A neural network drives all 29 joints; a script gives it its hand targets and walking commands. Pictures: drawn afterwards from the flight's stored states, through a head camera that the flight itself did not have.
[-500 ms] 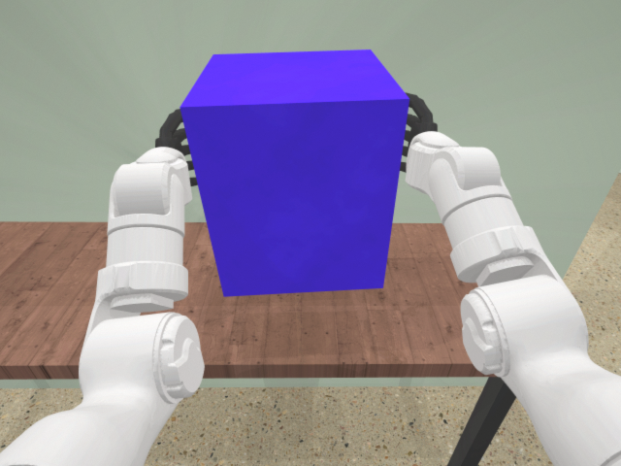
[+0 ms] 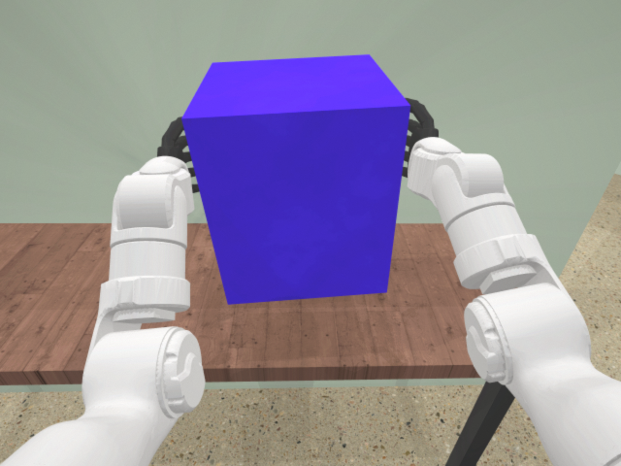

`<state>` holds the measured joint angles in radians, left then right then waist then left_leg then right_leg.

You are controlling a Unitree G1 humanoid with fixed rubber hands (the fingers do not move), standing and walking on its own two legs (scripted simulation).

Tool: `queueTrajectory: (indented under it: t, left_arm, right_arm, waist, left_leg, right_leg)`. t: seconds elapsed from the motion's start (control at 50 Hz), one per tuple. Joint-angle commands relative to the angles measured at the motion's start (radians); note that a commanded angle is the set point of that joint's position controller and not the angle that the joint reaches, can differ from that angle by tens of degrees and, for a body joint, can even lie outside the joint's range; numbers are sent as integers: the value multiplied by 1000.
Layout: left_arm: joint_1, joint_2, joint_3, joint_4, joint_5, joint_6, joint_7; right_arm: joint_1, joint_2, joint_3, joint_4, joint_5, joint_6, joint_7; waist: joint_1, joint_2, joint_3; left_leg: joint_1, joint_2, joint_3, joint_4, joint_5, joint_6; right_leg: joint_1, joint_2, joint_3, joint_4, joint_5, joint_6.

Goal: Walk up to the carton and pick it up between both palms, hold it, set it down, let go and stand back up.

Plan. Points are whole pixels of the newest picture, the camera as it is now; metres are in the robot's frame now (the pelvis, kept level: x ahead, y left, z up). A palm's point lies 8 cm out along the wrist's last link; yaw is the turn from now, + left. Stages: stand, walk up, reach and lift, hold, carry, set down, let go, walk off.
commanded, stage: hold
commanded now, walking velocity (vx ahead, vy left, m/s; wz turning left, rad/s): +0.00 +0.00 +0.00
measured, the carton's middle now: (299, 177) +0.39 -0.01 +0.24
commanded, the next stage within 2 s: none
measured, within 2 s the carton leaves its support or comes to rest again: neither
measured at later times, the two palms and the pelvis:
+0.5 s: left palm (167, 167) +0.36 +0.15 +0.28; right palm (421, 153) +0.36 -0.15 +0.29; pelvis -0.01 -0.01 +0.00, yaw +1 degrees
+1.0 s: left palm (174, 174) +0.36 +0.14 +0.27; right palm (423, 158) +0.36 -0.16 +0.28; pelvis +0.00 +0.00 +0.00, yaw +0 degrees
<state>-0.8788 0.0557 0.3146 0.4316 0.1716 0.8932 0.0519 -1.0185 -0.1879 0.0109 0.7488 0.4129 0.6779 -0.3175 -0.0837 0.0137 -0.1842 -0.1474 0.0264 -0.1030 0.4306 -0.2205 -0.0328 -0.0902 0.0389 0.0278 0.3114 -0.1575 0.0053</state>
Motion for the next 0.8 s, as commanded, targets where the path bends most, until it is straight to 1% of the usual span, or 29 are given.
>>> queueTrajectory:
  t: [0.0,0.04,0.06,0.08,0.12,0.16,0.18,0.22,0.24,0.28,0.32,0.34,0.36,0.38,0.4,0.44,0.46,0.48,0.5,0.56,0.58,0.6,0.62,0.64,0.68,0.7,0.72,0.76,0.78]
  left_arm:
    - [-1034,-654,-433,-283,-242,-121,-114]
    - [-990,-625,-394,-278,-201,-111,-116]
    - [-1027,-609,-397,-300,-212,-112,-120]
    - [-1040,-633,-403,-271,-206,-112,-119]
    - [-1005,-614,-372,-225,-175,-104,-126]
    - [-1009,-608,-388,-279,-186,-106,-131]
    - [-1020,-625,-395,-270,-192,-109,-130]
    - [-1013,-607,-382,-231,-186,-108,-132]
    - [-998,-619,-375,-201,-178,-104,-134]
    - [-1065,-604,-366,-191,-203,-126,-137]
    - [-1056,-608,-357,-208,-192,-124,-135]
    - [-1082,-617,-376,-191,-220,-132,-136]
    - [-1084,-626,-382,-200,-210,-133,-133]
    - [-1090,-639,-401,-224,-221,-137,-134]
    - [-1057,-639,-393,-215,-214,-133,-130]
    - [-1096,-640,-409,-199,-249,-147,-127]
    - [-1064,-639,-382,-160,-222,-140,-128]
    - [-1062,-629,-375,-143,-225,-144,-134]
    - [-1030,-619,-353,-144,-190,-136,-136]
    - [-1052,-603,-321,-121,-179,-143,-148]
    - [-1031,-610,-324,-131,-165,-135,-147]
    - [-1022,-624,-345,-145,-181,-134,-146]
    - [-1052,-629,-371,-190,-202,-136,-145]
    - [-1081,-636,-378,-208,-214,-143,-140]
    - [-1094,-635,-370,-140,-213,-146,-137]
    - [-1071,-619,-348,-146,-190,-141,-135]
    - [-1105,-624,-358,-169,-209,-150,-131]
    - [-1070,-668,-383,-193,-213,-149,-125]
    - [-1061,-667,-404,-266,-231,-146,-116]
  right_arm:
    - [-951,750,240,-418,222,-41,157]
    - [-912,763,261,-414,223,-30,152]
    - [-886,752,236,-375,206,-24,153]
    - [-918,750,229,-366,202,-30,156]
    - [-918,748,221,-341,191,-30,158]
    - [-898,760,230,-356,190,-30,157]
    - [-934,744,224,-369,194,-38,156]
    - [-936,754,224,-361,185,-34,153]
    - [-974,758,230,-382,184,-39,153]
    - [-1002,772,207,-367,162,-47,154]
    - [-982,784,212,-362,163,-46,159]
    - [-975,768,187,-353,142,-46,158]
    - [-979,773,189,-335,153,-46,157]
    - [-964,772,195,-354,155,-50,155]
    - [-992,776,221,-382,170,-50,156]
    - [-1014,765,195,-388,159,-57,159]
    - [-1002,770,197,-361,154,-51,157]
    - [-991,763,179,-345,133,-49,154]
    - [-966,771,193,-326,145,-42,153]
    - [-972,754,169,-277,136,-43,156]
    - [-943,755,171,-255,143,-38,160]
    - [-981,752,189,-315,156,-47,158]
    - [-949,751,185,-299,155,-41,155]
    - [-990,759,204,-334,171,-50,156]
    - [-1028,762,193,-342,160,-57,159]
    - [-985,771,195,-292,157,-47,160]
    - [-991,778,181,-290,162,-49,164]
    - [-989,772,199,-337,175,-58,166]
    - [-956,783,227,-360,195,-53,160]
  waist:
    - [-5,56,-447]
    - [10,28,-400]
    - [-15,39,-398]
    - [0,67,-376]
    - [4,43,-322]
    - [2,46,-360]
    - [-2,60,-365]
    - [-2,33,-339]
    - [16,30,-345]
    - [6,8,-355]
    - [19,3,-363]
    - [-18,13,-362]
    - [-10,40,-363]
    - [-30,46,-399]
    - [-3,35,-411]
    - [-24,35,-435]
    - [-10,36,-385]
    - [-33,9,-373]
    - [-10,19,-363]
    - [-15,13,-329]
    - [-6,41,-318]
    - [1,34,-380]
    - [-28,47,-393]
    - [-16,39,-427]
    - [-13,32,-388]
    - [5,29,-362]
    - [-2,36,-362]
    - [-1,55,-401]
    - [-3,58,-456]
  left_leg:
    - [130,-65,38,-28,367,-48]
    - [129,-76,46,-27,373,-36]
    - [128,-76,48,-29,331,-37]
    - [109,-74,46,-40,305,-43]
    - [87,-76,47,-49,256,-29]
    - [109,-76,50,-42,296,-30]
    - [104,-75,50,-43,285,-36]
    - [98,-81,53,-44,268,-25]
    - [98,-80,53,-45,262,-21]
    - [66,-84,55,-59,188,-10]
    - [79,-78,55,-59,202,-9]
    - [62,-78,49,-63,162,-14]
    - [67,-76,52,-63,189,-20]
    - [81,-77,49,-56,205,-23]
    - [91,-75,46,-53,234,-21]
    - [75,-76,44,-51,198,-23]
    - [67,-77,47,-57,180,-15]
    - [55,-79,45,-62,160,-14]
    - [61,-79,48,-57,191,-12]
    - [34,-81,49,-79,116,-9]
    - [28,-78,52,-82,136,-14]
    - [44,-77,49,-74,171,-13]
    - [62,-79,50,-68,199,-25]
    - [81,-77,50,-57,225,-25]
    - [54,-83,51,-59,190,-21]
    - [51,-78,47,-66,173,-15]
    - [48,-79,50,-72,160,-18]
    - [72,-71,47,-67,214,-29]
    - [101,-69,39,-47,289,-32]
  right_leg:
    - [138,71,-20,-7,296,32]
    - [151,68,-25,-6,310,42]
    - [138,62,-20,-8,279,42]
    - [116,62,-23,-11,235,35]
    - [108,59,-24,-22,195,36]
    - [129,60,-21,-12,247,36]
    - [113,60,-24,-20,226,36]
    - [107,55,-21,-27,225,43]
    - [106,54,-21,-27,210,44]
    - [85,43,-23,-38,152,49]
    - [90,47,-23,-33,159,48]
    - [85,45,-19,-30,140,41]
    - [88,49,-20,-30,155,37]
    - [100,48,-25,-27,177,41]
    - [108,55,-24,-22,192,39]
    - [92,48,-19,-29,165,38]
    - [76,44,-18,-34,154,41]
    - [78,42,-19,-40,142,40]
    - [95,43,-16,-38,167,41]
    - [82,37,-15,-50,93,37]
    - [89,41,-17,-39,105,35]
    - [120,44,-18,-34,147,35]
    - [119,50,-21,-25,172,35]
    - [116,53,-23,-28,179,39]
    - [87,55,-25,-33,134,40]
    - [84,49,-23,-35,118,39]
    - [70,50,-20,-37,106,37]
    - [90,53,-19,-29,156,31]
    - [133,60,-20,-9,243,33]
